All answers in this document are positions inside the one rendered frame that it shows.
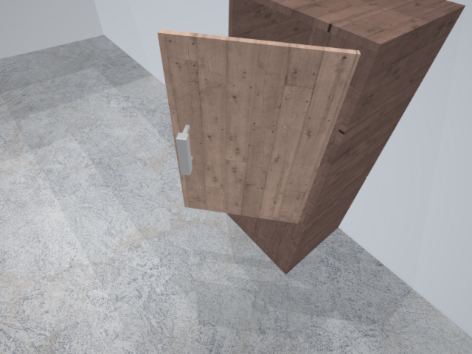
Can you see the handle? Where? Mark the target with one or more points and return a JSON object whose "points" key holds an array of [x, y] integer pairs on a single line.
{"points": [[184, 154]]}

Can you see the cupboard door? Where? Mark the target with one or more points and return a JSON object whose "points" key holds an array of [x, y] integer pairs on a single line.
{"points": [[260, 114]]}

